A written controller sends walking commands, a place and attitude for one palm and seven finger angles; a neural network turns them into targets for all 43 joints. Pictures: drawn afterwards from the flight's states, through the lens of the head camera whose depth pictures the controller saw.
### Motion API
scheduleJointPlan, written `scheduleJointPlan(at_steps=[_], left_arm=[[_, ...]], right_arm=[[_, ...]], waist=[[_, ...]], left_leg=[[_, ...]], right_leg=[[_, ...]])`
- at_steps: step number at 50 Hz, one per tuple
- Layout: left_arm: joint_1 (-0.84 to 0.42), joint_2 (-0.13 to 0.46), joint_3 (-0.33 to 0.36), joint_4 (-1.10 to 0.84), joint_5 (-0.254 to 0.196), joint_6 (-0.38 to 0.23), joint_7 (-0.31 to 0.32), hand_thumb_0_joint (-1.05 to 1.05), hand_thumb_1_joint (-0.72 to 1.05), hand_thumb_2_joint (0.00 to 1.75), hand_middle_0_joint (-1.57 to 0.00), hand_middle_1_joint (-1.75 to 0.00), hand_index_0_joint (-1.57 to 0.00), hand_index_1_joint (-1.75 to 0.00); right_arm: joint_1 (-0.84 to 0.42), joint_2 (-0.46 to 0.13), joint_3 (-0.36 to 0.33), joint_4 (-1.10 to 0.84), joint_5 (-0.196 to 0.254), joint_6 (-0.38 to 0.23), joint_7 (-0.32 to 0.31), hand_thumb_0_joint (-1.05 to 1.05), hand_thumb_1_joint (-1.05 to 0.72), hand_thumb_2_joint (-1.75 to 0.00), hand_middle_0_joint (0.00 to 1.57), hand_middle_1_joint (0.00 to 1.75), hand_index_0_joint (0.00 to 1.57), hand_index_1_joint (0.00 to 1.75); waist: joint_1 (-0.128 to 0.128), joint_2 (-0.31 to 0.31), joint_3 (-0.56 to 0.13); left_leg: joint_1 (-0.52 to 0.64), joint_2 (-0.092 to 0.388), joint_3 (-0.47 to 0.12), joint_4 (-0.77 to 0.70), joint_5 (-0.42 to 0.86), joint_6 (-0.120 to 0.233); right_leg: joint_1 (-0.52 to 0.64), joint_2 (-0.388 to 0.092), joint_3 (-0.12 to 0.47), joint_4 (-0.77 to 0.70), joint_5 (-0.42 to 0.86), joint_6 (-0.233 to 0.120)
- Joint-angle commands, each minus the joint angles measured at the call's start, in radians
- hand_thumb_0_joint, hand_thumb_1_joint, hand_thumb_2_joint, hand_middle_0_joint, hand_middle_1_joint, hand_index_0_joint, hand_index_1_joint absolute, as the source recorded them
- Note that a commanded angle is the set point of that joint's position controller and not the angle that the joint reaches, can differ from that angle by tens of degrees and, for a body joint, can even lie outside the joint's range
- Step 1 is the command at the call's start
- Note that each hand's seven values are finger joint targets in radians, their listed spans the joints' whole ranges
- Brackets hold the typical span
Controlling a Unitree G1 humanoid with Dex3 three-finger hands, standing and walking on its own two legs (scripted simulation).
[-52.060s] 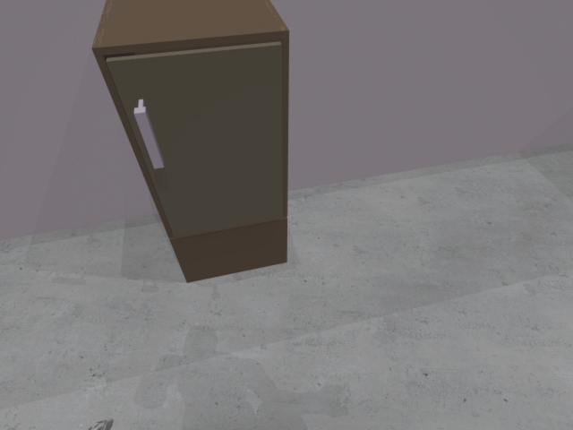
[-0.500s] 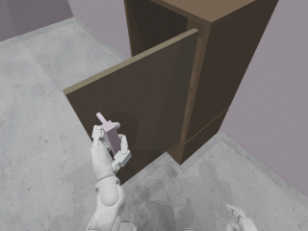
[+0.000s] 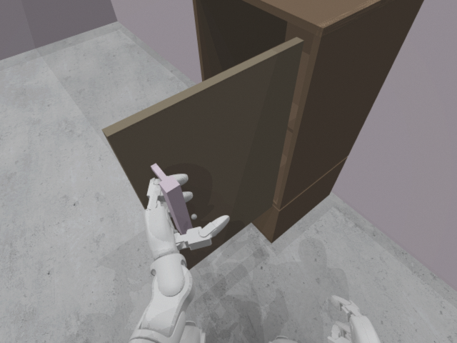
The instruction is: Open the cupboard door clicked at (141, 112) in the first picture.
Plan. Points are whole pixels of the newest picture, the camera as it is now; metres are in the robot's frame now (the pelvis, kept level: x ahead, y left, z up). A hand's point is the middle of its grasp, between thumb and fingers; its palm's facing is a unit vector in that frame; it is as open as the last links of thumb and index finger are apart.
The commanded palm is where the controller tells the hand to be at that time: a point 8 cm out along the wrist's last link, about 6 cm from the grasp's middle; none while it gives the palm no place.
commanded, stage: open thumb and fingers to let go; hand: left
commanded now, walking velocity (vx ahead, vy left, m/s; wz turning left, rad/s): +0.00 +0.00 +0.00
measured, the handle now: (171, 201) +0.35 +0.12 +0.05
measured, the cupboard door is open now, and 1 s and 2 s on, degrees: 90 92 92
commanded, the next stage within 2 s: slide the hand sideways off the handle in 0.38 s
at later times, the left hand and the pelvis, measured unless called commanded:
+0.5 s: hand (192, 219) +0.31 +0.08 +0.05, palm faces +0.30 -0.95 +0.00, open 14.5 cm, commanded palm +0.28 +0.13 +0.05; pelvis -0.01 +0.02 +0.00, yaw +0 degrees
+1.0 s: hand (182, 249) +0.26 +0.09 +0.05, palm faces -0.11 -0.99 +0.01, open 16.2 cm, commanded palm +0.24 +0.15 +0.05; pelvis -0.01 +0.03 -0.01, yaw -2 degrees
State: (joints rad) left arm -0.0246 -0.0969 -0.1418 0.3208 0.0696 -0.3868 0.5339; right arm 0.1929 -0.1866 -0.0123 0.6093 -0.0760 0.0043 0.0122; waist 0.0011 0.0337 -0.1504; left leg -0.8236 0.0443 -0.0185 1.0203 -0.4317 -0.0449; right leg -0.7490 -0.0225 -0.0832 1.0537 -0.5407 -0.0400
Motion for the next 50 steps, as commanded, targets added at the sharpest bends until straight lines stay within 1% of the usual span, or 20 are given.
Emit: scheduleJointPlan(at_steps=[1,2,18,24,25,26,27,29,31,32,33,34,37,39,40,42,43,45,48,50], left_arm=[[-0.218,-0.044,-0.039,-0.216,0.029,-0.059,0.009,0.00,-0.50,0.30,-0.29,-1.15,-0.29,-1.15],[-0.204,-0.040,-0.037,-0.210,0.030,-0.052,0.010,0.00,-0.50,0.30,-0.28,-1.10,-0.28,-1.10],[-0.246,-0.063,-0.033,-0.207,0.023,-0.023,0.047,0.00,-0.50,0.30,-0.15,-0.30,-0.15,-0.30],[-0.283,-0.075,-0.034,-0.179,0.017,-0.012,0.053,0.00,-0.50,0.30,-0.15,-0.30,-0.15,-0.30],[-0.259,0.049,-0.226,-0.194,0.142,-0.045,-0.165,0.00,-0.50,0.30,-0.15,-0.30,-0.15,-0.30],[-0.322,0.126,-0.136,-0.237,0.100,-0.085,-0.281,0.00,-0.50,0.30,-0.15,-0.30,-0.15,-0.30],[-0.323,0.155,-0.136,-0.268,0.078,-0.105,-0.374,0.00,-0.50,0.30,-0.15,-0.30,-0.15,-0.30],[-0.283,0.126,-0.163,-0.279,-0.018,-0.104,-0.532,0.00,-0.50,0.30,-0.15,-0.30,-0.15,-0.30],[-0.262,0.075,-0.137,-0.267,-0.147,-0.064,-0.587,0.00,-0.50,0.30,-0.15,-0.30,-0.15,-0.30],[-0.260,0.048,-0.125,-0.257,-0.189,-0.043,-0.586,0.00,-0.50,0.30,-0.15,-0.30,-0.15,-0.30],[-0.223,0.061,-0.086,-0.243,-0.209,-0.032,-0.570,0.00,-0.50,0.30,-0.15,-0.30,-0.15,-0.30],[-0.209,0.068,-0.068,-0.252,-0.210,-0.025,-0.548,0.00,-0.50,0.30,-0.15,-0.30,-0.15,-0.30],[-0.141,0.121,-0.029,-0.316,-0.163,-0.034,-0.485,0.00,-0.50,0.30,-0.15,-0.30,-0.15,-0.30],[-0.070,0.099,-0.056,-0.337,-0.132,-0.041,-0.465,0.00,-0.50,0.30,-0.15,-0.30,-0.15,-0.30],[-0.060,0.120,-0.042,-0.349,-0.123,-0.044,-0.460,0.00,-0.50,0.30,-0.15,-0.30,-0.15,-0.30],[-0.014,0.162,-0.004,-0.378,-0.113,-0.049,-0.452,0.00,-0.50,0.30,-0.15,-0.30,-0.15,-0.30],[0.006,0.149,-0.022,-0.403,-0.109,-0.051,-0.454,0.00,-0.50,0.30,-0.15,-0.30,-0.15,-0.30],[0.046,0.149,-0.030,-0.445,-0.104,-0.048,-0.450,0.00,-0.50,0.30,-0.15,-0.30,-0.15,-0.30],[0.104,0.169,-0.018,-0.477,-0.101,-0.040,-0.453,0.00,-0.50,0.30,-0.15,-0.30,-0.15,-0.30],[0.127,0.178,-0.014,-0.518,-0.108,-0.042,-0.466,0.00,-0.50,0.30,-0.15,-0.30,-0.15,-0.30]], right_arm=[[-0.047,-0.090,-0.035,-0.144,0.001,-0.046,-0.001,0.00,-0.90,-0.90,0.20,0.30,0.20,0.30],[-0.040,-0.092,-0.033,-0.148,0.000,-0.046,0.000,0.00,-0.90,-0.90,0.20,0.30,0.20,0.30],[-0.063,-0.091,-0.029,-0.148,0.000,-0.052,0.001,0.00,-0.90,-0.90,0.20,0.30,0.20,0.30],[-0.080,-0.089,-0.024,-0.143,0.003,-0.048,-0.001,0.00,-0.90,-0.90,0.20,0.30,0.20,0.30],[-0.003,-0.125,-0.022,-0.123,0.008,-0.040,-0.002,0.00,-0.90,-0.90,0.20,0.30,0.20,0.30],[-0.003,-0.122,-0.029,-0.148,0.018,-0.038,-0.011,0.00,-0.90,-0.90,0.20,0.30,0.20,0.30],[-0.006,-0.129,-0.029,-0.160,0.025,-0.037,-0.019,0.00,-0.90,-0.90,0.20,0.30,0.20,0.30],[-0.008,-0.127,-0.023,-0.190,0.053,-0.048,-0.026,0.00,-0.90,-0.90,0.20,0.30,0.20,0.30],[-0.024,-0.128,-0.011,-0.210,0.076,-0.061,-0.032,0.00,-0.90,-0.90,0.20,0.30,0.20,0.30],[-0.029,-0.130,-0.007,-0.213,0.083,-0.069,-0.032,0.00,-0.90,-0.90,0.20,0.30,0.20,0.30],[-0.029,-0.136,-0.010,-0.216,0.083,-0.073,-0.033,0.00,-0.90,-0.90,0.20,0.30,0.20,0.30],[-0.031,-0.140,-0.011,-0.222,0.083,-0.075,-0.031,0.00,-0.90,-0.90,0.20,0.30,0.20,0.30],[-0.021,-0.141,-0.018,-0.242,0.072,-0.082,-0.014,0.00,-0.90,-0.90,0.20,0.30,0.20,0.30],[-0.019,-0.132,-0.019,-0.255,0.068,-0.080,-0.001,0.00,-0.90,-0.90,0.20,0.30,0.20,0.30],[-0.017,-0.136,-0.020,-0.259,0.068,-0.077,0.002,0.00,-0.90,-0.90,0.20,0.30,0.20,0.30],[-0.015,-0.140,-0.024,-0.270,0.063,-0.073,0.002,0.00,-0.90,-0.90,0.20,0.30,0.20,0.30],[-0.024,-0.134,-0.021,-0.280,0.065,-0.072,0.003,0.00,-0.90,-0.90,0.20,0.30,0.20,0.30],[-0.021,-0.130,-0.019,-0.289,0.066,-0.070,0.007,0.00,-0.90,-0.90,0.20,0.30,0.20,0.30],[-0.015,-0.131,-0.020,-0.299,0.064,-0.066,0.001,0.00,-0.90,-0.90,0.20,0.30,0.20,0.30],[-0.016,-0.131,-0.019,-0.304,0.067,-0.069,-0.003,0.00,-0.90,-0.90,0.20,0.30,0.20,0.30]], waist=[[-0.027,-0.093,-0.257],[-0.023,-0.116,-0.256],[-0.020,-0.105,-0.242],[-0.024,-0.096,-0.224],[-0.116,-0.133,-0.186],[-0.089,-0.118,-0.232],[-0.080,-0.063,-0.272],[-0.077,-0.016,-0.266],[-0.069,-0.022,-0.212],[-0.068,-0.046,-0.187],[-0.057,-0.090,-0.174],[-0.045,-0.088,-0.178],[-0.013,-0.061,-0.230],[-0.016,-0.066,-0.222],[-0.014,-0.078,-0.208],[-0.001,-0.103,-0.225],[0.002,-0.072,-0.225],[0.001,-0.033,-0.207],[-0.009,-0.069,-0.196],[-0.011,-0.052,-0.191]], left_leg=[[0.189,-0.048,0.022,-0.078,0.191,0.055],[0.183,-0.047,0.018,-0.080,0.197,0.056],[0.188,-0.042,0.009,-0.096,0.163,0.050],[0.182,-0.044,0.005,-0.101,0.121,0.049],[0.196,-0.042,0.006,-0.078,0.120,0.067],[0.185,-0.047,0.003,-0.066,0.135,0.074],[0.208,-0.048,0.007,-0.062,0.146,0.075],[0.249,-0.049,0.000,-0.079,0.137,0.071],[0.249,-0.046,-0.014,-0.104,0.080,0.065],[0.242,-0.045,-0.019,-0.116,0.056,0.064],[0.227,-0.041,-0.024,-0.122,0.039,0.060],[0.223,-0.042,-0.027,-0.128,0.036,0.058],[0.223,-0.045,-0.023,-0.117,0.094,0.057],[0.224,-0.042,-0.015,-0.111,0.107,0.058],[0.211,-0.039,-0.017,-0.111,0.100,0.056],[0.198,-0.039,-0.013,-0.104,0.124,0.059],[0.205,-0.039,-0.007,-0.104,0.127,0.058],[0.208,-0.037,-0.007,-0.109,0.123,0.054],[0.192,-0.037,-0.003,-0.094,0.130,0.059],[0.191,-0.038,-0.004,-0.092,0.123,0.057]], right_leg=[[0.118,0.007,0.062,-0.201,0.354,0.025],[0.125,0.011,0.060,-0.199,0.355,0.023],[0.089,0.024,0.033,-0.192,0.268,0.016],[0.064,0.025,0.027,-0.196,0.211,0.015],[0.018,0.021,0.052,-0.191,0.274,0.017],[0.045,0.011,0.058,-0.182,0.311,0.012],[0.060,0.011,0.070,-0.169,0.328,0.007],[0.055,0.014,0.060,-0.177,0.305,0.005],[0.031,0.025,0.038,-0.198,0.216,0.009],[0.027,0.028,0.031,-0.207,0.184,0.010],[0.023,0.029,0.022,-0.206,0.160,0.015],[0.023,0.029,0.017,-0.195,0.152,0.015],[0.043,0.026,0.016,-0.158,0.192,0.009],[0.036,0.026,0.014,-0.152,0.206,0.009],[0.035,0.026,0.014,-0.148,0.198,0.008],[0.058,0.030,0.021,-0.141,0.219,0.006],[0.054,0.029,0.023,-0.137,0.224,0.006],[0.046,0.030,0.019,-0.132,0.221,0.004],[0.049,0.032,0.025,-0.135,0.243,0.009],[0.047,0.033,0.025,-0.133,0.238,0.009]])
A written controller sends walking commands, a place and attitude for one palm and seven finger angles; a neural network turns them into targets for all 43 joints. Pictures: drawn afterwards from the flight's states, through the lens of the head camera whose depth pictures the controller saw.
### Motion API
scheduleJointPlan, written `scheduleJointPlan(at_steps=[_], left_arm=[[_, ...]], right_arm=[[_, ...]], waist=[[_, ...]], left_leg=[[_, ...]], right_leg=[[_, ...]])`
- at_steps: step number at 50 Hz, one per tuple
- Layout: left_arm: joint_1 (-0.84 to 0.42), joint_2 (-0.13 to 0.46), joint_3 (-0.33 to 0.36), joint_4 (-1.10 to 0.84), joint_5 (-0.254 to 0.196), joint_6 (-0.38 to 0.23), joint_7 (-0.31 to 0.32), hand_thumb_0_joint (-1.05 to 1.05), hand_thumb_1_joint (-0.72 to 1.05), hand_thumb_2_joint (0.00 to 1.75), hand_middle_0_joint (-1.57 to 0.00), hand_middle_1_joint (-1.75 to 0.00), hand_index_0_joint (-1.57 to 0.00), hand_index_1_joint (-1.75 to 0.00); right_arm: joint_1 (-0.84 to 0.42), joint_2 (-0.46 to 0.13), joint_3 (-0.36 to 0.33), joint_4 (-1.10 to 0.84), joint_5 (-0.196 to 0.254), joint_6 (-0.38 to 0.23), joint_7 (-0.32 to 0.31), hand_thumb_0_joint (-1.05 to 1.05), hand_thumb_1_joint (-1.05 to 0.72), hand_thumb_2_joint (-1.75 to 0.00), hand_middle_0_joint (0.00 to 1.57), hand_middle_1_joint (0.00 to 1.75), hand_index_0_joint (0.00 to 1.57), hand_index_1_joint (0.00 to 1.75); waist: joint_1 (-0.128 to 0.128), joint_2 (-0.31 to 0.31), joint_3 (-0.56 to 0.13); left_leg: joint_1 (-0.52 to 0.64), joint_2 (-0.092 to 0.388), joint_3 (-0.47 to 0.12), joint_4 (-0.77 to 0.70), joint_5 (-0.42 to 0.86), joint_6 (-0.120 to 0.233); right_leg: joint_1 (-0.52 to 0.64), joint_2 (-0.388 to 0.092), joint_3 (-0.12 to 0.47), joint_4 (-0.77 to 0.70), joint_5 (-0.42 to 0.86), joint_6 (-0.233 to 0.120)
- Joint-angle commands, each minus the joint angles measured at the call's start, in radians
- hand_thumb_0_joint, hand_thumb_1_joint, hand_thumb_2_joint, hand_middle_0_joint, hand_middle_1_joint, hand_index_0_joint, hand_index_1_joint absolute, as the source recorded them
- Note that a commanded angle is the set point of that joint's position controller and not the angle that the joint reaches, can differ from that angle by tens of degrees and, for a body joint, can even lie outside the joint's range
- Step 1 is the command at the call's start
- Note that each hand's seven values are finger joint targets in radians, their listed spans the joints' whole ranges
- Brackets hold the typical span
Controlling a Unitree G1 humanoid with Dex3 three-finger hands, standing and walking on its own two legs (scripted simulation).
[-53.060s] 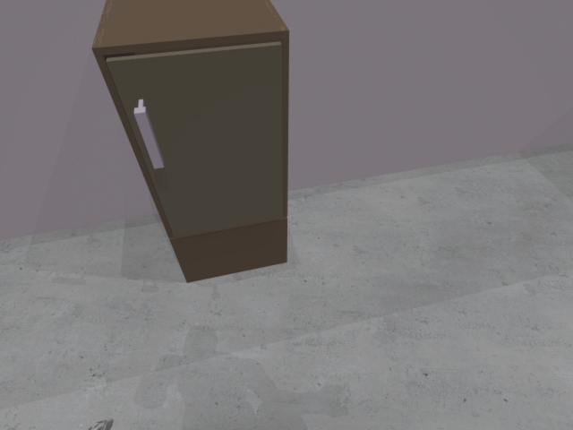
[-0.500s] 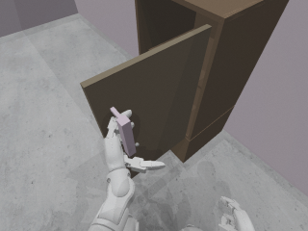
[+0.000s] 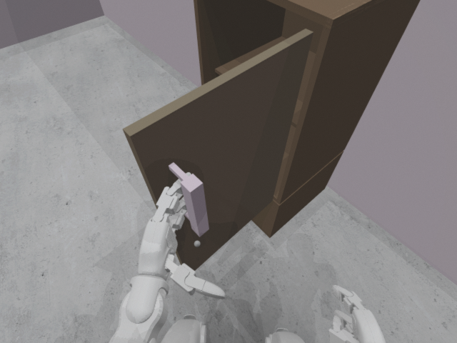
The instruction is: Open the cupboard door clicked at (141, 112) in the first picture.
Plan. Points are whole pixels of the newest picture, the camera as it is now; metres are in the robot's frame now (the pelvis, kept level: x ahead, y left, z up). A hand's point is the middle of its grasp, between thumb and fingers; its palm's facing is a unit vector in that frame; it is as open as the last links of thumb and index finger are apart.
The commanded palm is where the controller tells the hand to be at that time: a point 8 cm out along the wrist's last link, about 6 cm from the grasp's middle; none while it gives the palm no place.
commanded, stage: slide the hand sideways off the handle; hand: left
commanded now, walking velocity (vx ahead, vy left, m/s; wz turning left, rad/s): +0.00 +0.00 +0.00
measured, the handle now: (188, 201) +0.34 +0.09 +0.05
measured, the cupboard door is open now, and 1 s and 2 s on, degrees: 92 92 92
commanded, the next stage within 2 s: draw the hand back to the body in 0.68 s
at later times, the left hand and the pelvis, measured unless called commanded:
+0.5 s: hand (164, 272) +0.22 +0.11 +0.05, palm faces -0.04 -1.00 -0.03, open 16.3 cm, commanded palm +0.20 +0.18 +0.05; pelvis +0.01 -0.02 -0.01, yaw +1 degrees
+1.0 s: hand (132, 278) +0.20 +0.14 +0.09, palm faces -0.03 -1.00 -0.05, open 16.3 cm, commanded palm +0.17 +0.20 +0.09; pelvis +0.00 -0.01 +0.00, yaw +1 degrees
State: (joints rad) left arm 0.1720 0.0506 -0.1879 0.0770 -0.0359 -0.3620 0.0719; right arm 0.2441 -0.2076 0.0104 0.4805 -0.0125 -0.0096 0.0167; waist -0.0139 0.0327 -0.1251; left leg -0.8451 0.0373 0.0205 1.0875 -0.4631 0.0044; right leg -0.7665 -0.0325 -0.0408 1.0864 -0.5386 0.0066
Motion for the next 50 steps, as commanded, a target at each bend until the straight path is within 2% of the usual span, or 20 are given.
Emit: scheduleJointPlan(at_steps=[1,5,7,8,11,12,20,23,25,28,30,32,34,35,37,39,42,43,45,50], left_arm=[[-0.057,0.025,0.023,-0.308,-0.007,-0.071,-0.011,0.00,-0.50,0.30,-0.15,-0.30,-0.15,-0.30],[0.006,0.019,0.003,-0.355,-0.022,-0.068,-0.037,0.00,-0.50,0.30,-0.15,-0.30,-0.15,-0.30],[0.035,0.054,0.037,-0.358,-0.024,-0.070,-0.048,0.00,-0.50,0.30,-0.15,-0.30,-0.15,-0.30],[0.066,0.058,0.044,-0.367,-0.027,-0.071,-0.056,0.00,-0.50,0.30,-0.15,-0.30,-0.15,-0.30],[0.097,0.064,0.048,-0.391,-0.039,-0.065,-0.082,0.00,-0.50,0.30,-0.15,-0.30,-0.15,-0.30],[0.122,0.086,0.076,-0.386,-0.047,-0.061,-0.090,0.00,-0.50,0.30,-0.15,-0.30,-0.15,-0.30],[0.239,0.139,0.168,-0.428,-0.114,-0.067,-0.163,0.00,-0.50,0.30,-0.15,-0.30,-0.15,-0.30],[0.227,0.160,0.192,-0.430,-0.131,-0.071,-0.182,0.00,-0.50,0.30,-0.15,-0.30,-0.15,-0.30],[0.253,0.185,0.232,-0.418,-0.146,-0.075,-0.195,0.00,-0.50,0.30,-0.15,-0.30,-0.15,-0.30],[0.285,0.191,0.245,-0.422,-0.166,-0.079,-0.226,0.00,-0.50,0.30,-0.15,-0.30,-0.15,-0.30],[0.284,0.214,0.267,-0.445,-0.180,-0.085,-0.245,0.00,-0.50,0.30,-0.15,-0.30,-0.15,-0.30],[0.301,0.215,0.270,-0.452,-0.193,-0.086,-0.261,0.00,-0.50,0.30,-0.15,-0.30,-0.15,-0.30],[0.289,0.201,0.253,-0.458,-0.199,-0.090,-0.274,0.00,-0.50,0.30,-0.15,-0.30,-0.15,-0.30],[0.282,0.198,0.248,-0.458,-0.203,-0.090,-0.277,0.00,-0.50,0.30,-0.15,-0.30,-0.15,-0.30],[0.267,0.214,0.263,-0.443,-0.201,-0.088,-0.274,0.00,-0.50,0.30,-0.15,-0.30,-0.15,-0.30],[0.293,0.183,0.229,-0.463,-0.197,-0.085,-0.270,0.00,-0.50,0.30,-0.15,-0.30,-0.15,-0.30],[0.303,0.274,0.305,-0.536,-0.194,-0.056,-0.245,0.00,-0.50,0.30,-0.15,-0.30,-0.15,-0.30],[0.297,0.267,0.295,-0.571,-0.190,-0.047,-0.238,0.00,-0.50,0.30,-0.15,-0.30,-0.15,-0.30],[0.336,0.250,0.300,-0.565,-0.197,-0.019,-0.227,0.00,-0.50,0.30,-0.15,-0.30,-0.15,-0.30],[0.354,0.238,0.294,-0.558,-0.214,0.027,-0.239,0.00,-0.50,0.30,-0.15,-0.30,-0.15,-0.30]], right_arm=[[-0.067,-0.108,-0.042,-0.180,0.004,-0.059,-0.009,0.00,-0.90,-0.90,0.20,0.30,0.20,0.30],[-0.059,-0.107,-0.038,-0.187,0.006,-0.072,-0.016,0.00,-0.90,-0.90,0.20,0.30,0.20,0.30],[-0.052,-0.110,-0.041,-0.182,0.005,-0.079,-0.024,0.00,-0.90,-0.90,0.20,0.30,0.20,0.30],[-0.054,-0.110,-0.042,-0.188,0.005,-0.081,-0.024,0.00,-0.90,-0.90,0.20,0.30,0.20,0.30],[-0.049,-0.109,-0.041,-0.194,0.006,-0.087,-0.029,0.00,-0.90,-0.90,0.20,0.30,0.20,0.30],[-0.044,-0.112,-0.043,-0.196,0.007,-0.087,-0.032,0.00,-0.90,-0.90,0.20,0.30,0.20,0.30],[-0.049,-0.111,-0.047,-0.203,0.015,-0.097,-0.049,0.00,-0.90,-0.90,0.20,0.30,0.20,0.30],[-0.052,-0.115,-0.046,-0.201,0.015,-0.102,-0.054,0.00,-0.90,-0.90,0.20,0.30,0.20,0.30],[-0.045,-0.116,-0.050,-0.193,0.014,-0.106,-0.059,0.00,-0.90,-0.90,0.20,0.30,0.20,0.30],[-0.051,-0.117,-0.054,-0.195,0.019,-0.110,-0.064,0.00,-0.90,-0.90,0.20,0.30,0.20,0.30],[-0.049,-0.120,-0.056,-0.193,0.021,-0.113,-0.069,0.00,-0.90,-0.90,0.20,0.30,0.20,0.30],[-0.053,-0.121,-0.056,-0.194,0.022,-0.117,-0.073,0.00,-0.90,-0.90,0.20,0.30,0.20,0.30],[-0.053,-0.122,-0.057,-0.192,0.024,-0.123,-0.076,0.00,-0.90,-0.90,0.20,0.30,0.20,0.30],[-0.053,-0.121,-0.056,-0.192,0.023,-0.126,-0.077,0.00,-0.90,-0.90,0.20,0.30,0.20,0.30],[-0.053,-0.127,-0.057,-0.184,0.024,-0.131,-0.080,0.00,-0.90,-0.90,0.20,0.30,0.20,0.30],[-0.053,-0.124,-0.059,-0.197,0.024,-0.137,-0.078,0.00,-0.90,-0.90,0.20,0.30,0.20,0.30],[-0.048,-0.125,-0.056,-0.209,0.031,-0.128,-0.082,0.00,-0.90,-0.90,0.20,0.30,0.20,0.30],[-0.053,-0.121,-0.052,-0.217,0.033,-0.127,-0.082,0.00,-0.90,-0.90,0.20,0.30,0.20,0.30],[-0.048,-0.114,-0.049,-0.220,0.039,-0.122,-0.084,0.00,-0.90,-0.90,0.20,0.30,0.20,0.30],[-0.053,-0.118,-0.037,-0.218,0.047,-0.124,-0.087,0.00,-0.90,-0.90,0.20,0.30,0.20,0.30]], waist=[[0.002,-0.039,-0.224],[-0.015,-0.040,-0.211],[-0.016,-0.063,-0.207],[-0.006,-0.053,-0.220],[-0.010,-0.051,-0.219],[-0.005,-0.071,-0.216],[0.007,-0.046,-0.214],[-0.003,-0.049,-0.189],[0.003,-0.056,-0.205],[0.002,-0.059,-0.207],[0.004,-0.035,-0.217],[0.008,-0.035,-0.218],[-0.004,-0.041,-0.212],[-0.005,-0.028,-0.206],[-0.006,-0.050,-0.190],[0.002,-0.022,-0.213],[0.024,0.001,-0.229],[0.024,0.023,-0.234],[0.023,-0.002,-0.213],[0.009,-0.010,-0.132]], left_leg=[[0.220,-0.031,-0.045,-0.158,0.159,0.007],[0.210,-0.031,-0.053,-0.144,0.158,0.008],[0.198,-0.032,-0.055,-0.128,0.168,0.012],[0.193,-0.035,-0.050,-0.125,0.171,0.011],[0.187,-0.037,-0.051,-0.117,0.171,0.010],[0.175,-0.038,-0.049,-0.113,0.175,0.012],[0.145,-0.045,-0.033,-0.079,0.194,0.010],[0.109,-0.046,-0.035,-0.063,0.168,0.011],[0.096,-0.044,-0.033,-0.049,0.169,0.009],[0.085,-0.044,-0.033,-0.039,0.172,0.009],[0.086,-0.044,-0.033,-0.036,0.176,0.009],[0.083,-0.045,-0.039,-0.037,0.187,0.010],[0.085,-0.043,-0.037,-0.028,0.175,0.011],[0.078,-0.045,-0.038,-0.027,0.160,0.010],[0.067,-0.041,-0.043,-0.023,0.150,0.012],[0.091,-0.042,-0.043,-0.035,0.152,0.012],[0.130,-0.042,-0.043,-0.081,0.155,0.014],[0.156,-0.043,-0.041,-0.096,0.157,0.015],[0.180,-0.043,-0.043,-0.124,0.159,0.015],[0.209,-0.040,-0.051,-0.180,0.128,0.013]], right_leg=[[0.063,0.043,-0.020,-0.161,0.239,-0.038],[0.048,0.044,-0.025,-0.155,0.245,-0.034],[0.048,0.047,-0.019,-0.152,0.256,-0.033],[0.054,0.044,-0.017,-0.148,0.263,-0.033],[0.052,0.044,-0.018,-0.143,0.269,-0.031],[0.067,0.046,-0.012,-0.148,0.275,-0.032],[0.080,0.045,0.005,-0.146,0.317,-0.024],[0.069,0.043,0.020,-0.152,0.283,-0.021],[0.073,0.041,0.030,-0.151,0.284,-0.019],[0.078,0.039,0.043,-0.154,0.294,-0.013],[0.077,0.039,0.045,-0.149,0.295,-0.014],[0.085,0.041,0.042,-0.143,0.301,-0.016],[0.059,0.039,0.043,-0.144,0.290,-0.011],[0.047,0.040,0.041,-0.144,0.262,-0.012],[0.031,0.045,0.040,-0.145,0.222,-0.016],[0.023,0.047,0.025,-0.133,0.220,-0.019],[0.077,0.055,0.017,-0.158,0.205,-0.026],[0.081,0.055,0.013,-0.165,0.210,-0.025],[0.101,0.059,-0.003,-0.186,0.224,-0.021],[0.114,0.062,-0.022,-0.237,0.194,-0.016]])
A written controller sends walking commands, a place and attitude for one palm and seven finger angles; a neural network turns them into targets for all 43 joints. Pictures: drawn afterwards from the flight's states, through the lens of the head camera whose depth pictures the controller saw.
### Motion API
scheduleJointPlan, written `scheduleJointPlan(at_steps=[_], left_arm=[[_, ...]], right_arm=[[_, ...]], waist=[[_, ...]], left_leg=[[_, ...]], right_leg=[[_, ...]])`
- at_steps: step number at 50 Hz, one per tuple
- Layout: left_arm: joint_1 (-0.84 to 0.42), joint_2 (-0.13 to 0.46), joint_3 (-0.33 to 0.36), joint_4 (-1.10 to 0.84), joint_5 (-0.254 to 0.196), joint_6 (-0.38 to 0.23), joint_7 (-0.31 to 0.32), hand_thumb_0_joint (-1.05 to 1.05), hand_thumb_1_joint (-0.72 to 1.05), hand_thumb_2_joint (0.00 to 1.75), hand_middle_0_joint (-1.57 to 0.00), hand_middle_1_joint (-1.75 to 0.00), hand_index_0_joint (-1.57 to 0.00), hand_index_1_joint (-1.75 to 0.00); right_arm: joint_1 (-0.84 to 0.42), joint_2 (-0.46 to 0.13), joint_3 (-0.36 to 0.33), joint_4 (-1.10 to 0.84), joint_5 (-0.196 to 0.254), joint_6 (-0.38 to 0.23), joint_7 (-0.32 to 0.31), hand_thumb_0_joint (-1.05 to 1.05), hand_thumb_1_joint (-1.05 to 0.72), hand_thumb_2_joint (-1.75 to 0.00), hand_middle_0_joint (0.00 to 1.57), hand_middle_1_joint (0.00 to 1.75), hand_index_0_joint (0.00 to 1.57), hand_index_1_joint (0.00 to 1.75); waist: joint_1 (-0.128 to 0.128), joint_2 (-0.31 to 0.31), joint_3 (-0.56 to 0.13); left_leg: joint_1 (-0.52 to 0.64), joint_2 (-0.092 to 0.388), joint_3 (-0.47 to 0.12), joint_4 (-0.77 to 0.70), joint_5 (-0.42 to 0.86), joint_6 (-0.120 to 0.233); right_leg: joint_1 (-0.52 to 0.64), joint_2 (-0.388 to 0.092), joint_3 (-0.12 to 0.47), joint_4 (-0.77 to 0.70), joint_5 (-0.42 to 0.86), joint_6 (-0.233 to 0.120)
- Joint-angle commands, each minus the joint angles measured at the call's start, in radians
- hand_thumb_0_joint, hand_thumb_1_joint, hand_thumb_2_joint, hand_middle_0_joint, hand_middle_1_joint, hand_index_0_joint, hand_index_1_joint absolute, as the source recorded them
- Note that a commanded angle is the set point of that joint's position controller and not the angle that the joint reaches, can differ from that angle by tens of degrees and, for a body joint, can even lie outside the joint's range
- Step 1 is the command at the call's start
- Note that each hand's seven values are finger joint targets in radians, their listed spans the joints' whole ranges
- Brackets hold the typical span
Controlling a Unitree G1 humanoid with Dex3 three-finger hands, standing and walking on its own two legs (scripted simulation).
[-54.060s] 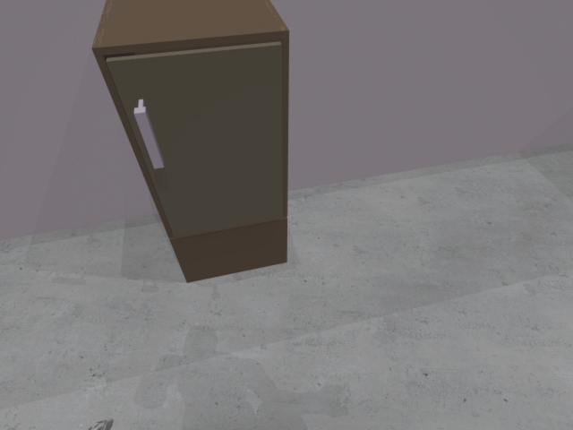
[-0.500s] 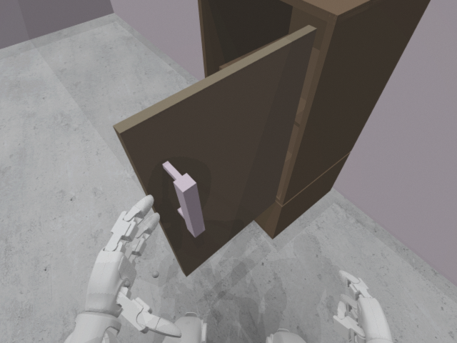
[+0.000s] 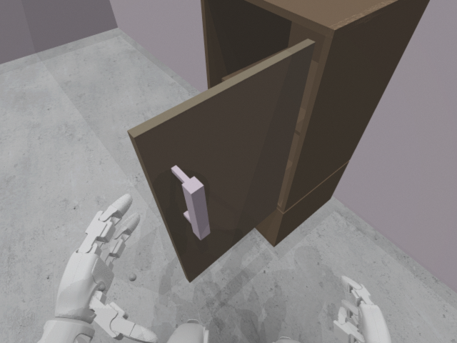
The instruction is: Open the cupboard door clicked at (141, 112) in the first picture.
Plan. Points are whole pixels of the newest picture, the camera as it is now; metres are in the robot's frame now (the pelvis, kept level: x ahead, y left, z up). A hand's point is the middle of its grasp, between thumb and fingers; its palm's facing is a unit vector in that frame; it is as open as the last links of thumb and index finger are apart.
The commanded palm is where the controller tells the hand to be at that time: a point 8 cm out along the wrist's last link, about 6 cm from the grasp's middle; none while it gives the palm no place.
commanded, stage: draw the hand back to the body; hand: left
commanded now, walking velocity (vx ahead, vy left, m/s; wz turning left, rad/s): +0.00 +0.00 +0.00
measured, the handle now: (190, 203) +0.34 +0.09 +0.06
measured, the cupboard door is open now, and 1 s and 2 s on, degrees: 92 92 92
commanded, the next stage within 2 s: step back with the hand held close in 1.36 s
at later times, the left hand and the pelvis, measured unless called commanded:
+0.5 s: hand (61, 262) +0.20 +0.22 +0.15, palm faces +0.23 -0.91 -0.34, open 14.7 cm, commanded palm +0.16 +0.26 +0.18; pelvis +0.01 +0.01 +0.05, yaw +0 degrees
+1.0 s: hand out of the picture +0.23 +0.27 +0.24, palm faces +0.44 -0.79 -0.42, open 8.9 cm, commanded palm +0.19 +0.31 +0.25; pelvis +0.04 +0.01 +0.08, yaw -1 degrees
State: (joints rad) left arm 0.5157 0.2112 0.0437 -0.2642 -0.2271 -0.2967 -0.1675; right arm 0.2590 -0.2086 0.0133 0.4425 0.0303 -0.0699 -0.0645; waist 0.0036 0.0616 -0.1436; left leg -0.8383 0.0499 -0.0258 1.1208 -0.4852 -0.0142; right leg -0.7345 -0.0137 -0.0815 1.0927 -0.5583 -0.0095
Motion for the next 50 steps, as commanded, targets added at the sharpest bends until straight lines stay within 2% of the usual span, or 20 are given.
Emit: scheduleJointPlan(at_steps=[1,2,4,7,9,14,15,16,18,22,24,29,31,33,37,38,42,45,49,50], left_arm=[[0.001,0.093,0.079,-0.214,-0.027,-0.033,-0.004,0.00,-0.50,0.30,-0.15,-0.30,-0.15,-0.30],[0.014,0.099,0.092,-0.193,-0.031,-0.024,-0.012,0.00,-0.50,0.30,-0.15,-0.30,-0.15,-0.30],[0.000,0.111,0.102,-0.229,-0.040,-0.022,-0.028,0.00,-0.50,0.30,-0.15,-0.30,-0.15,-0.30],[0.004,0.147,0.147,-0.254,-0.058,-0.014,-0.044,0.00,-0.50,0.30,-0.15,-0.30,-0.15,-0.30],[-0.010,0.134,0.136,-0.283,-0.070,-0.008,-0.057,0.00,-0.50,0.30,-0.15,-0.30,-0.15,-0.30],[-0.005,0.162,0.188,-0.288,-0.090,0.036,-0.077,0.00,-0.32,0.37,-0.16,-0.30,-0.16,-0.30],[-0.009,0.313,0.224,-0.366,0.071,0.082,0.076,0.00,-0.29,0.39,-0.16,-0.30,-0.16,-0.30],[0.038,0.216,0.178,-0.348,0.088,0.123,0.145,0.00,-0.26,0.40,-0.16,-0.30,-0.16,-0.30],[0.061,0.179,0.141,-0.330,0.138,0.174,0.222,0.00,-0.18,0.43,-0.16,-0.30,-0.16,-0.30],[0.013,0.239,0.187,-0.356,0.180,0.199,0.294,0.00,-0.05,0.50,-0.17,-0.30,-0.17,-0.30],[-0.015,0.225,0.173,-0.362,0.190,0.200,0.306,0.00,0.02,0.52,-0.17,-0.30,-0.17,-0.30],[-0.051,0.243,0.215,-0.344,0.197,0.201,0.322,0.00,0.20,0.60,-0.18,-0.30,-0.18,-0.30],[-0.048,0.243,0.230,-0.348,0.197,0.199,0.322,0.00,0.27,0.63,-0.18,-0.30,-0.18,-0.30],[-0.042,0.249,0.253,-0.337,0.193,0.201,0.321,0.00,0.34,0.66,-0.18,-0.30,-0.18,-0.30],[-0.049,0.278,0.308,-0.341,0.189,0.199,0.317,0.00,0.48,0.72,-0.19,-0.30,-0.19,-0.30],[-0.056,0.275,0.308,-0.363,0.187,0.195,0.315,0.00,0.51,0.74,-0.19,-0.30,-0.19,-0.30],[-0.074,0.304,0.362,-0.351,0.182,0.194,0.314,0.00,0.65,0.80,-0.19,-0.30,-0.19,-0.30],[-0.095,0.310,0.388,-0.365,0.178,0.190,0.312,0.00,0.76,0.84,-0.19,-0.30,-0.19,-0.30],[-0.141,0.336,0.432,-0.340,0.169,0.186,0.312,0.00,0.90,0.90,-0.20,-0.30,-0.20,-0.30],[-0.122,0.304,0.412,-0.307,0.169,0.188,0.307,0.00,0.90,0.90,-0.20,-0.30,-0.20,-0.30]], right_arm=[[-0.069,-0.120,-0.038,-0.178,0.004,-0.066,-0.008,0.00,-0.90,-0.90,0.20,0.30,0.20,0.30],[-0.073,-0.121,-0.038,-0.175,0.004,-0.066,-0.011,0.00,-0.90,-0.90,0.20,0.30,0.20,0.30],[-0.075,-0.125,-0.034,-0.180,0.006,-0.075,-0.012,0.00,-0.90,-0.90,0.20,0.30,0.20,0.30],[-0.075,-0.127,-0.030,-0.175,0.009,-0.087,-0.014,0.00,-0.90,-0.90,0.20,0.30,0.20,0.30],[-0.074,-0.125,-0.025,-0.177,0.012,-0.098,-0.015,0.00,-0.90,-0.90,0.20,0.30,0.20,0.30],[-0.082,-0.127,-0.021,-0.161,0.020,-0.119,-0.016,0.00,-0.90,-0.90,0.20,0.30,0.20,0.30],[-0.092,-0.121,-0.020,-0.165,0.003,-0.102,-0.046,0.00,-0.90,-0.90,0.20,0.30,0.20,0.30],[-0.088,-0.102,-0.008,-0.162,-0.002,-0.095,-0.056,0.00,-0.90,-0.90,0.20,0.30,0.20,0.30],[-0.087,-0.099,-0.007,-0.135,-0.003,-0.083,-0.061,0.00,-0.90,-0.90,0.20,0.30,0.20,0.30],[-0.111,-0.116,-0.002,-0.109,-0.016,-0.082,-0.070,0.00,-0.90,-0.90,0.20,0.30,0.20,0.30],[-0.116,-0.116,0.004,-0.099,-0.018,-0.089,-0.071,0.00,-0.90,-0.90,0.20,0.30,0.20,0.30],[-0.135,-0.120,0.006,-0.060,-0.024,-0.106,-0.071,0.00,-0.90,-0.90,0.20,0.30,0.20,0.30],[-0.144,-0.119,0.007,-0.047,-0.026,-0.111,-0.066,0.00,-0.90,-0.90,0.20,0.30,0.20,0.30],[-0.152,-0.120,0.004,-0.033,-0.029,-0.113,-0.061,0.00,-0.90,-0.90,0.20,0.30,0.20,0.30],[-0.165,-0.123,-0.004,-0.012,-0.030,-0.108,-0.050,0.00,-0.90,-0.90,0.20,0.30,0.20,0.30],[-0.163,-0.120,-0.003,-0.012,-0.030,-0.109,-0.046,0.00,-0.90,-0.90,0.20,0.30,0.20,0.30],[-0.169,-0.124,-0.012,0.004,-0.034,-0.103,-0.038,0.00,-0.90,-0.90,0.20,0.30,0.20,0.30],[-0.170,-0.123,-0.017,0.009,-0.034,-0.094,-0.033,0.00,-0.90,-0.90,0.20,0.30,0.20,0.30],[-0.182,-0.125,-0.022,0.017,-0.033,-0.083,-0.031,0.00,-0.90,-0.90,0.20,0.30,0.20,0.30],[-0.183,-0.123,-0.024,0.021,-0.034,-0.079,-0.031,0.00,-0.90,-0.90,0.20,0.30,0.20,0.30]], waist=[[-0.009,-0.047,-0.104],[-0.007,-0.072,-0.083],[-0.004,-0.036,-0.090],[0.007,-0.033,-0.096],[0.004,0.003,-0.091],[0.013,0.007,-0.066],[0.070,0.012,-0.079],[0.040,-0.005,-0.019],[0.027,-0.020,0.029],[0.033,-0.035,0.027],[0.030,-0.004,0.045],[0.041,-0.022,0.065],[0.047,0.002,0.061],[0.051,-0.027,0.055],[0.062,0.007,0.054],[0.060,0.029,0.057],[0.066,-0.008,0.067],[0.066,0.012,0.052],[0.068,-0.008,0.077],[0.066,-0.018,0.086]], left_leg=[[0.205,-0.052,-0.008,-0.221,0.137,0.031],[0.201,-0.051,-0.009,-0.228,0.133,0.032],[0.227,-0.052,-0.007,-0.244,0.132,0.031],[0.255,-0.052,-0.012,-0.264,0.159,0.031],[0.287,-0.052,-0.011,-0.279,0.170,0.031],[0.327,-0.051,-0.015,-0.316,0.187,0.029],[0.349,-0.042,0.013,-0.368,0.176,0.034],[0.372,-0.043,0.017,-0.385,0.158,0.034],[0.408,-0.036,0.024,-0.404,0.151,0.039],[0.487,-0.033,0.024,-0.470,0.190,0.043],[0.528,-0.033,0.022,-0.511,0.212,0.042],[0.609,-0.027,0.017,-0.601,0.265,0.040],[0.638,-0.027,0.021,-0.628,0.316,0.038],[0.663,-0.024,0.026,-0.648,0.368,0.038],[0.709,-0.022,0.038,-0.679,0.455,0.033],[0.719,-0.020,0.037,-0.686,0.488,0.031],[0.749,-0.017,0.044,-0.705,0.537,0.028],[0.781,-0.017,0.050,-0.713,0.578,0.028],[0.784,-0.019,0.053,-0.729,0.553,0.029],[0.790,-0.019,0.059,-0.729,0.552,0.032]], right_leg=[[0.082,0.044,0.020,-0.253,0.196,0.000],[0.094,0.045,0.023,-0.269,0.183,-0.001],[0.104,0.042,0.022,-0.279,0.180,-0.001],[0.145,0.046,0.018,-0.291,0.212,-0.005],[0.146,0.045,0.014,-0.300,0.233,-0.003],[0.185,0.047,0.007,-0.333,0.255,-0.003],[0.208,0.017,0.071,-0.412,0.239,-0.015],[0.194,0.013,0.059,-0.444,0.209,-0.011],[0.216,0.008,0.049,-0.482,0.196,-0.005],[0.299,0.006,0.040,-0.539,0.233,-0.004],[0.328,0.005,0.032,-0.553,0.258,-0.003],[0.420,0.008,0.025,-0.610,0.311,-0.003],[0.466,0.006,0.023,-0.621,0.360,-0.003],[0.511,0.005,0.023,-0.640,0.413,-0.003],[0.573,0.008,0.025,-0.673,0.483,-0.005],[0.581,0.007,0.025,-0.673,0.503,-0.005],[0.609,0.012,0.024,-0.702,0.543,-0.004],[0.622,0.013,0.027,-0.710,0.572,-0.001],[0.629,0.014,0.029,-0.730,0.571,0.000],[0.623,0.015,0.029,-0.734,0.573,0.002]])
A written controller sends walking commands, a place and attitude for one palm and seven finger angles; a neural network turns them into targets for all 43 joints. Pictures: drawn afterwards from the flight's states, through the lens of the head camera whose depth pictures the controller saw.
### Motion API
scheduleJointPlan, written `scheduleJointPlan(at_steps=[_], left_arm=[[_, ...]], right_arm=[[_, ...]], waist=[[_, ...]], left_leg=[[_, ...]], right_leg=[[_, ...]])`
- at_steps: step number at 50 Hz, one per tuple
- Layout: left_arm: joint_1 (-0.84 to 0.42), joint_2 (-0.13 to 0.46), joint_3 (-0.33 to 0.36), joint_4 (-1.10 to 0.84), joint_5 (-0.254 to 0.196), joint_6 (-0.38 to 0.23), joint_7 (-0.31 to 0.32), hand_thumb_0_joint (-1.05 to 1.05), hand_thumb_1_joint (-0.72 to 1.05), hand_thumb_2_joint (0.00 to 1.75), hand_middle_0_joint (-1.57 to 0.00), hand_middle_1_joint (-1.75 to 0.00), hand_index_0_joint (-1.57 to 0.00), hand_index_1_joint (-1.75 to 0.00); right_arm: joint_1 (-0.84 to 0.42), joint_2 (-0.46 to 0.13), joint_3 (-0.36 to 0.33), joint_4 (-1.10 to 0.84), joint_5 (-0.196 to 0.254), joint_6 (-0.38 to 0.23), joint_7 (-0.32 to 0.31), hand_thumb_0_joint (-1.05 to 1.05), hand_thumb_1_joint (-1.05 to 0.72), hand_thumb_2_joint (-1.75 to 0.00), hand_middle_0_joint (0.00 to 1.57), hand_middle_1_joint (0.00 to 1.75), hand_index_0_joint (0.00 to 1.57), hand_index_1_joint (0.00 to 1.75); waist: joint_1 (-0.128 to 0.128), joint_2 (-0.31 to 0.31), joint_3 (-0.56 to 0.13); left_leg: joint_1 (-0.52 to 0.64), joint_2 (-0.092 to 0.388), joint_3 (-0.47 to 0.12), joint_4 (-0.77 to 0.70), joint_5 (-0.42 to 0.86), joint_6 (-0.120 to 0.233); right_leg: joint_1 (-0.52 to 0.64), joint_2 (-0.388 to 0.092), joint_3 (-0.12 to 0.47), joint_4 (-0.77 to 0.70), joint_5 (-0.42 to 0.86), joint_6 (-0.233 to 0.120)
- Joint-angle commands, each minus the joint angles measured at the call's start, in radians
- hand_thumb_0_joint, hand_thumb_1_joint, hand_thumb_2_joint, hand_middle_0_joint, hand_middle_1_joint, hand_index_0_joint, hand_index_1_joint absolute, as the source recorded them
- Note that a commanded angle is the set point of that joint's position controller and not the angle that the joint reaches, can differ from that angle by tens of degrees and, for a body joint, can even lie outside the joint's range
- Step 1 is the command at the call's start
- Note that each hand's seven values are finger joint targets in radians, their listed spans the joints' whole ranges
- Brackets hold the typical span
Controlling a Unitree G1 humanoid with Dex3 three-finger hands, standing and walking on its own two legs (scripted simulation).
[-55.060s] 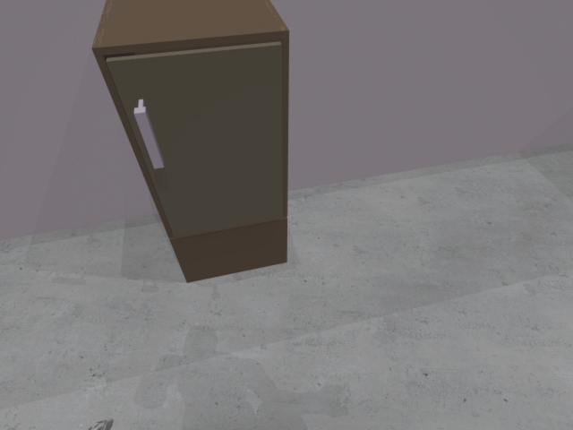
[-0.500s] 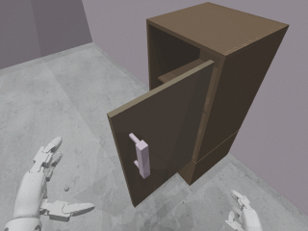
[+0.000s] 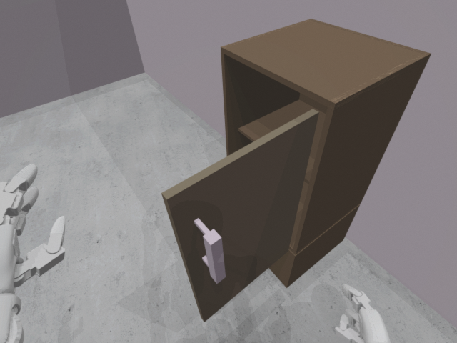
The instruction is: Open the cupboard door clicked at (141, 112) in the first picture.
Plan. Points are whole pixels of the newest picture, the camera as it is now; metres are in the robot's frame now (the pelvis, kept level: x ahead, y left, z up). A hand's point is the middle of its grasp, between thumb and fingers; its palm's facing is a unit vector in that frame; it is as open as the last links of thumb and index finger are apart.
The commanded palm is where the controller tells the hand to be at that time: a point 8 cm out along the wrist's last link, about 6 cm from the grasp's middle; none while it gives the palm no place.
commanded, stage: draw the hand back to the body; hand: left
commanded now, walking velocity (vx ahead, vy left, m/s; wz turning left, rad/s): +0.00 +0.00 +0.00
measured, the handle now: (209, 251) +0.30 +0.09 -0.03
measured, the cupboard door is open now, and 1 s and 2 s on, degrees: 92 92 92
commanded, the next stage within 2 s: step back with the hand held close in 0.36 s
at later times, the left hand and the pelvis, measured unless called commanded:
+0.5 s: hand (66, 251) +0.18 +0.25 +0.15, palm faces +0.45 -0.80 -0.40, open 7.4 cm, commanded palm +0.13 +0.28 +0.17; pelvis -0.01 -0.02 +0.00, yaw +0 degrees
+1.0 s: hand (28, 281) +0.14 +0.27 +0.16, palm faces +0.36 -0.78 -0.51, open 7.4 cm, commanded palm +0.08 +0.31 +0.17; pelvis -0.07 +0.01 +0.00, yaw -1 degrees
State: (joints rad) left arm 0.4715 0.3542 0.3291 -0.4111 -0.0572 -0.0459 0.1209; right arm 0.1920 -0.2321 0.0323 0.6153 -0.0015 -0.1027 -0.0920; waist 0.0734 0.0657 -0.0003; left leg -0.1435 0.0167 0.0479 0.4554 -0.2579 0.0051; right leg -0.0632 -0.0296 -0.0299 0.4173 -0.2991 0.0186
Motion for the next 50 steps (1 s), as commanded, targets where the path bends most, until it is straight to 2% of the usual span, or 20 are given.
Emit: scheduleJointPlan(at_steps=[1,5,6,10,12,14,18,21,23,24,25,26,29,32,35,38,43,46,47,50], left_arm=[[-0.068,0.134,0.101,-0.138,-0.002,-0.059,0.013,0.00,0.90,0.90,-0.20,-0.30,-0.20,-0.30],[-0.088,0.146,0.098,-0.143,-0.005,-0.063,0.007,0.00,0.90,0.90,-0.20,-0.30,-0.20,-0.30],[-0.109,0.156,0.101,-0.166,-0.002,-0.067,0.007,0.00,0.90,0.90,-0.20,-0.30,-0.20,-0.30],[-0.108,0.190,0.132,-0.195,-0.002,-0.077,0.014,0.00,0.90,0.90,-0.20,-0.30,-0.20,-0.30],[-0.107,0.200,0.140,-0.196,0.000,-0.079,0.017,0.00,0.90,0.90,-0.20,-0.30,-0.20,-0.30],[-0.100,0.181,0.127,-0.185,-0.003,-0.079,0.015,0.00,0.90,0.90,-0.20,-0.30,-0.20,-0.30],[-0.092,0.163,0.115,-0.135,-0.010,-0.080,0.009,0.00,0.90,0.90,-0.20,-0.30,-0.20,-0.30],[-0.101,0.170,0.119,-0.145,-0.007,-0.087,0.008,0.00,0.90,0.90,-0.20,-0.30,-0.20,-0.30],[-0.096,0.171,0.120,-0.143,-0.009,-0.090,0.007,0.00,0.90,0.90,-0.20,-0.30,-0.20,-0.30],[-0.175,0.203,0.128,-0.254,-0.005,-0.106,0.010,0.00,0.90,0.90,-0.20,-0.30,-0.20,-0.30],[-0.224,0.309,0.238,-0.269,0.002,-0.140,0.016,0.00,0.90,0.90,-0.20,-0.30,-0.20,-0.30],[-0.112,0.243,0.193,-0.175,0.004,-0.137,0.007,0.00,0.90,0.90,-0.20,-0.30,-0.20,-0.30],[-0.006,0.200,0.162,-0.167,0.007,-0.144,0.002,0.00,0.90,0.90,-0.20,-0.30,-0.20,-0.30],[0.042,0.210,0.173,-0.188,0.003,-0.145,0.008,0.00,0.90,0.90,-0.20,-0.30,-0.20,-0.30],[0.067,0.232,0.197,-0.206,-0.002,-0.141,0.015,0.00,0.90,0.90,-0.20,-0.30,-0.20,-0.30],[0.082,0.249,0.212,-0.227,-0.004,-0.139,0.024,0.00,0.90,0.90,-0.20,-0.30,-0.20,-0.30],[0.080,0.260,0.218,-0.287,0.001,-0.151,0.039,0.00,0.90,0.90,-0.20,-0.30,-0.20,-0.30],[0.075,0.248,0.213,-0.297,0.006,-0.166,0.044,0.00,0.90,0.90,-0.20,-0.30,-0.20,-0.30],[0.074,0.254,0.222,-0.297,0.009,-0.171,0.049,0.00,0.90,0.90,-0.20,-0.30,-0.20,-0.30],[0.071,0.241,0.228,-0.295,0.019,-0.191,0.055,0.00,0.90,0.90,-0.20,-0.30,-0.20,-0.30]], right_arm=[[-0.116,-0.100,-0.043,-0.152,0.000,-0.042,0.001,0.00,-0.90,-0.90,0.20,0.30,0.20,0.30],[-0.128,-0.106,-0.052,-0.153,-0.001,-0.031,0.000,0.00,-0.90,-0.90,0.20,0.30,0.20,0.30],[-0.132,-0.105,-0.052,-0.153,-0.001,-0.033,-0.001,0.00,-0.90,-0.90,0.20,0.30,0.20,0.30],[-0.135,-0.099,-0.049,-0.148,-0.005,-0.044,-0.006,0.00,-0.90,-0.90,0.20,0.30,0.20,0.30],[-0.137,-0.098,-0.050,-0.143,-0.005,-0.048,-0.008,0.00,-0.90,-0.90,0.20,0.30,0.20,0.30],[-0.138,-0.095,-0.050,-0.141,-0.004,-0.050,-0.009,0.00,-0.90,-0.90,0.20,0.30,0.20,0.30],[-0.143,-0.097,-0.054,-0.135,-0.003,-0.049,-0.011,0.00,-0.90,-0.90,0.20,0.30,0.20,0.30],[-0.143,-0.097,-0.057,-0.132,-0.003,-0.051,-0.011,0.00,-0.90,-0.90,0.20,0.30,0.20,0.30],[-0.144,-0.098,-0.058,-0.131,-0.004,-0.054,-0.010,0.00,-0.90,-0.90,0.20,0.30,0.20,0.30],[-0.156,-0.098,-0.057,-0.139,-0.002,-0.062,-0.010,0.00,-0.90,-0.90,0.20,0.30,0.20,0.30],[-0.140,-0.109,-0.050,-0.166,0.002,-0.038,-0.011,0.00,-0.90,-0.90,0.20,0.30,0.20,0.30],[-0.142,-0.099,-0.054,-0.144,-0.004,-0.019,-0.012,0.00,-0.90,-0.90,0.20,0.30,0.20,0.30],[-0.132,-0.108,-0.066,-0.165,-0.005,0.014,-0.010,0.00,-0.90,-0.90,0.20,0.30,0.20,0.30],[-0.129,-0.117,-0.075,-0.184,-0.001,0.038,-0.013,0.00,-0.90,-0.90,0.20,0.30,0.20,0.30],[-0.132,-0.111,-0.078,-0.205,0.006,0.058,-0.015,0.00,-0.90,-0.90,0.20,0.30,0.20,0.30],[-0.136,-0.107,-0.080,-0.219,0.009,0.070,-0.019,0.00,-0.90,-0.90,0.20,0.30,0.20,0.30],[-0.129,-0.113,-0.083,-0.230,0.010,0.064,-0.021,0.00,-0.90,-0.90,0.20,0.30,0.20,0.30],[-0.121,-0.118,-0.083,-0.233,0.011,0.051,-0.018,0.00,-0.90,-0.90,0.20,0.30,0.20,0.30],[-0.119,-0.125,-0.084,-0.230,0.009,0.046,-0.018,0.00,-0.90,-0.90,0.20,0.30,0.20,0.30],[-0.109,-0.128,-0.083,-0.231,0.010,0.026,-0.017,0.00,-0.90,-0.90,0.20,0.30,0.20,0.30]], waist=[[-0.009,-0.017,-0.033],[-0.007,-0.055,-0.048],[-0.008,-0.024,-0.055],[0.002,0.005,-0.083],[0.002,0.005,-0.071],[-0.003,0.010,-0.049],[-0.006,-0.048,-0.008],[-0.004,-0.010,-0.030],[-0.002,-0.033,-0.035],[-0.001,0.008,-0.076],[-0.052,-0.048,0.028],[-0.055,-0.093,0.006],[-0.058,-0.037,-0.067],[-0.057,-0.012,-0.128],[-0.058,-0.064,-0.159],[-0.056,-0.055,-0.165],[-0.058,0.003,-0.141],[-0.065,0.018,-0.096],[-0.064,0.048,-0.083],[-0.065,0.057,-0.058]], left_leg=[[0.093,0.014,-0.011,-0.068,0.307,0.012],[0.104,0.011,-0.004,-0.075,0.273,0.019],[0.112,0.008,-0.003,-0.075,0.265,0.020],[0.120,0.002,-0.004,-0.071,0.277,0.019],[0.114,0.000,-0.001,-0.069,0.279,0.018],[0.117,0.001,0.004,-0.071,0.266,0.018],[0.106,0.003,0.006,-0.078,0.237,0.022],[0.122,0.002,0.010,-0.077,0.231,0.023],[0.118,0.001,0.007,-0.080,0.231,0.023],[0.138,-0.002,0.005,-0.075,0.237,0.025],[0.065,0.018,0.001,-0.025,0.197,0.033],[0.056,0.015,-0.004,-0.004,0.189,0.031],[0.061,0.026,0.003,-0.009,0.274,0.023],[0.062,0.043,-0.005,-0.022,0.377,0.020],[0.057,0.055,-0.006,-0.022,0.414,0.019],[0.029,0.061,-0.011,-0.027,0.410,0.018],[-0.060,0.069,-0.030,-0.054,0.281,0.022],[-0.152,0.079,-0.053,-0.093,0.071,0.029],[-0.204,0.083,-0.074,-0.117,-0.016,0.036],[-0.345,0.109,-0.112,-0.170,-0.217,0.056]], right_leg=[[-0.059,0.031,-0.022,-0.067,0.302,-0.024],[-0.050,0.031,-0.015,-0.085,0.294,-0.020],[-0.050,0.030,-0.011,-0.089,0.288,-0.021],[-0.029,0.027,-0.008,-0.088,0.309,-0.025],[-0.025,0.026,-0.006,-0.095,0.318,-0.027],[-0.044,0.027,-0.004,-0.101,0.308,-0.022],[-0.060,0.028,-0.002,-0.120,0.286,-0.017],[-0.060,0.027,0.003,-0.123,0.274,-0.017],[-0.051,0.027,0.002,-0.125,0.274,-0.016],[-0.044,0.024,0.009,-0.123,0.283,-0.018],[-0.170,-0.021,0.072,-0.170,0.358,-0.016],[-0.164,-0.042,0.068,-0.162,0.398,-0.017],[-0.136,-0.047,0.052,-0.106,0.470,-0.015],[-0.102,-0.033,0.029,-0.065,0.478,-0.010],[-0.103,-0.023,0.028,-0.040,0.493,-0.004],[-0.099,-0.020,0.027,-0.017,0.479,-0.002],[-0.102,-0.007,0.036,-0.001,0.350,-0.002],[-0.113,0.004,0.043,0.002,0.215,-0.004],[-0.097,0.008,0.045,0.008,0.163,-0.006],[-0.044,0.029,0.042,0.065,0.085,-0.002]])
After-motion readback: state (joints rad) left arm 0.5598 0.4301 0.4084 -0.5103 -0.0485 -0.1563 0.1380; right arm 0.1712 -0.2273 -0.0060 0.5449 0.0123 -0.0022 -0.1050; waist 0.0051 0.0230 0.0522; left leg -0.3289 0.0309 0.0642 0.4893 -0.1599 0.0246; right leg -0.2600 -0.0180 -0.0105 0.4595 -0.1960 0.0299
